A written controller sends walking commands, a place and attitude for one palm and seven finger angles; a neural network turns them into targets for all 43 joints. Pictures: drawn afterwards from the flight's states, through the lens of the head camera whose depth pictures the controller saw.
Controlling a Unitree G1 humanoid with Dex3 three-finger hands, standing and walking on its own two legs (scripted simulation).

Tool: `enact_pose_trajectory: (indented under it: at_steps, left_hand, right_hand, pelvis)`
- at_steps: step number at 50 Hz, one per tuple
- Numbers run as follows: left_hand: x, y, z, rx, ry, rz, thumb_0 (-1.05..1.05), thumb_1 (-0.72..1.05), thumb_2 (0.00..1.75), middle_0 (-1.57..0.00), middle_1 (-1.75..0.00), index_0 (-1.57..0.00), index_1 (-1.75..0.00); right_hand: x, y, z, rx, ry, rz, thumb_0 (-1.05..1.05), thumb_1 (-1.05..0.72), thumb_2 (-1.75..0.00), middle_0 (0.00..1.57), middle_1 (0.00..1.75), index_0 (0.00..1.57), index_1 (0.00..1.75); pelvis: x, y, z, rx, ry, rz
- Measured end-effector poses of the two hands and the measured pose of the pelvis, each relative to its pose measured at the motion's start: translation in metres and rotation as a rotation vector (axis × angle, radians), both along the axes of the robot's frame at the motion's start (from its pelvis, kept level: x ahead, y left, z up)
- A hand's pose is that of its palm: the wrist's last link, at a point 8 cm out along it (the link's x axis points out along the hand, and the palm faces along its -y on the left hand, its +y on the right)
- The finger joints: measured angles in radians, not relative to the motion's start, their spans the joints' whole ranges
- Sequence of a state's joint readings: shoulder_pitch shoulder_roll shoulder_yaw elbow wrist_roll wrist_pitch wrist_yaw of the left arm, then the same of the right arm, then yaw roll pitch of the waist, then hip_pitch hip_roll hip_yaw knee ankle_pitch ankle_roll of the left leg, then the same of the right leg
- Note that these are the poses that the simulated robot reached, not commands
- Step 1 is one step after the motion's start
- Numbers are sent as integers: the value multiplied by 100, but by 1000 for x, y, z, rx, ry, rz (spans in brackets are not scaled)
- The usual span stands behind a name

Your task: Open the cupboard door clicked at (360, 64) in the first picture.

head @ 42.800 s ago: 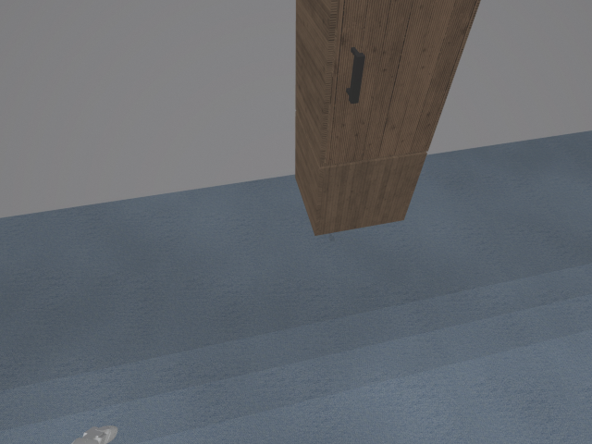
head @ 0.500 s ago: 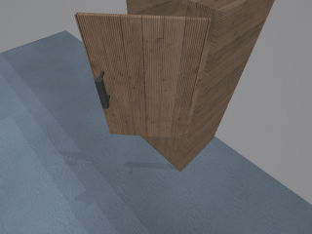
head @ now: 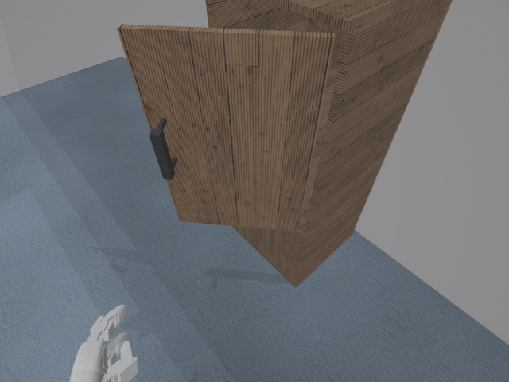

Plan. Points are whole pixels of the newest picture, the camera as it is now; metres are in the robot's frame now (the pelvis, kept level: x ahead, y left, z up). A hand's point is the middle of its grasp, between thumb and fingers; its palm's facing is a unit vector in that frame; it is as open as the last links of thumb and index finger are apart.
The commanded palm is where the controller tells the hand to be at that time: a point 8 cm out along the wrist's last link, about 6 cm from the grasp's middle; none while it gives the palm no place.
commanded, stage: raise the hand with hooked fingers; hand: left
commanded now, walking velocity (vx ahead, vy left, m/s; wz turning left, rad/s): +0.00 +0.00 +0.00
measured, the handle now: (165, 149) +0.60 +0.23 +0.00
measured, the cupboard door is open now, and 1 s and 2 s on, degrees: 42 42 42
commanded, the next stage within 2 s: move the hooked fingers beside the handle in 1.94 s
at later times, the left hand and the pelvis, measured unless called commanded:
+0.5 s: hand (128, 353) +0.18 +0.20 -0.04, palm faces -0.09 -0.99 -0.06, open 10.0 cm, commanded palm +0.16 +0.26 -0.03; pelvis -0.05 -0.03 -0.09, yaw +0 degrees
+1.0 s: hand (95, 324) +0.21 +0.26 -0.01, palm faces -0.06 -1.00 -0.06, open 13.0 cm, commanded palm +0.19 +0.31 +0.00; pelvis -0.05 +0.02 -0.06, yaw -1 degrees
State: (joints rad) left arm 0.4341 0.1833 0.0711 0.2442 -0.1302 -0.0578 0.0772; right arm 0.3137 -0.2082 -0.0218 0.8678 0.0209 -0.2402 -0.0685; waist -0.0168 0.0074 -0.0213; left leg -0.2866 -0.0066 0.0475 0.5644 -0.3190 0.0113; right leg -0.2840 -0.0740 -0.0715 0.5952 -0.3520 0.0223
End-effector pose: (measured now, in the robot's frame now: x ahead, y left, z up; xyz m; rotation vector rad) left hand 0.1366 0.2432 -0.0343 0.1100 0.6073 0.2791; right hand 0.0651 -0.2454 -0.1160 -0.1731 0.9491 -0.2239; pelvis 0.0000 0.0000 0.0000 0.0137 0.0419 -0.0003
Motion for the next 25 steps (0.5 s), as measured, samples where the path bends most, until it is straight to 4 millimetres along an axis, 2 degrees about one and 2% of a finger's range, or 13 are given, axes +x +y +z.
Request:
enact_pose_trajectory:
  at_steps: [3, 5, 7, 9, 13, 16, 18, 21, 25]
  left_hand:
    - [38, -7, 32, -17, -312, -86, 2, 84, 86, -20, -36, -20, -35]
    - [46, -14, 37, -42, -465, -171, 1, 80, 85, -21, -38, -20, -38]
    - [42, -20, 31, -56, -556, -273, 1, 76, 83, -21, -40, -21, -40]
    - [31, -21, 16, -66, -579, -352, 1, 71, 81, -21, -43, -21, -43]
    - [3, -8, -15, -112, -520, -326, 1, 61, 77, -22, -49, -22, -49]
    - [-11, 5, -20, -92, -519, -272, 1, 54, 74, -23, -53, -23, -53]
    - [-11, 10, -15, -70, -550, -267, 1, 49, 73, -23, -56, -23, -56]
    - [0, 14, -7, -61, -582, -306, 1, 42, 70, -24, -61, -23, -60]
    - [24, 17, -1, -89, -549, -382, 1, 33, 66, -24, -67, -24, -66]
  right_hand:
    - [38, -18, 10, -33, -168, 43, 1, -91, -90, 20, 30, 20, 30]
    - [62, -29, 18, -56, -271, 71, 1, -91, -90, 20, 30, 20, 30]
    - [83, -38, 23, -78, -362, 106, 1, -91, -90, 20, 30, 20, 30]
    - [101, -46, 26, -100, -437, 139, 1, -91, -90, 20, 30, 20, 30]
    - [121, -50, 23, -130, -511, 183, 1, -91, -90, 20, 30, 19, 30]
    - [123, -43, 11, -132, -498, 209, 1, -91, -90, 20, 30, 19, 30]
    - [117, -36, -1, -121, -461, 220, 1, -91, -90, 20, 30, 19, 30]
    - [99, -23, -21, -88, -386, 222, 1, -91, -90, 20, 30, 19, 30]
    - [66, -8, -41, -33, -289, 185, 1, -91, -90, 20, 30, 20, 30]
  pelvis:
    - [-10, -7, -11, -1, 58, -1]
    - [-17, -14, -23, 3, 100, -10]
    - [-25, -20, -38, 6, 132, -13]
    - [-31, -25, -53, 10, 158, -13]
    - [-38, -31, -76, -1, 182, -3]
    - [-41, -34, -85, -20, 187, 7]
    - [-44, -34, -88, -33, 189, 13]
    - [-48, -32, -90, -50, 190, 19]
    - [-52, -27, -87, -56, 194, 13]
